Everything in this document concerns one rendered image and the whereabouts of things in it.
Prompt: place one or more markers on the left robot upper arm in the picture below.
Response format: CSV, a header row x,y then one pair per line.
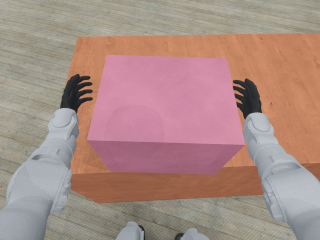
x,y
40,189

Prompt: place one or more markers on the carton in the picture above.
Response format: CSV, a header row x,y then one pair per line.
x,y
164,114

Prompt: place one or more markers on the robot left forearm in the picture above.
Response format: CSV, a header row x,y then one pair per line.
x,y
59,146

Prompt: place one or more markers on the robot right hand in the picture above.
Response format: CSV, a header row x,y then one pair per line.
x,y
250,100

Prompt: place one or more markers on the left robot shin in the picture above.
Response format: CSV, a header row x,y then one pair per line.
x,y
132,224

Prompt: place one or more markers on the pedestal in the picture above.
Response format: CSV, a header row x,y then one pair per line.
x,y
285,67

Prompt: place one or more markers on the robot shin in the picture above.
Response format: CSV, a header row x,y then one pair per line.
x,y
191,230
132,224

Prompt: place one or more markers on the right robot upper arm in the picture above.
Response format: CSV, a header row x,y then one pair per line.
x,y
294,198

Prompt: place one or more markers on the robot left hand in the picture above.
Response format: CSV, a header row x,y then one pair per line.
x,y
71,94

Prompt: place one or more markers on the robot right forearm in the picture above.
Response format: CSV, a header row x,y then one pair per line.
x,y
264,149

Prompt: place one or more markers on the right robot shin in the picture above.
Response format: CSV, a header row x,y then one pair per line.
x,y
191,230

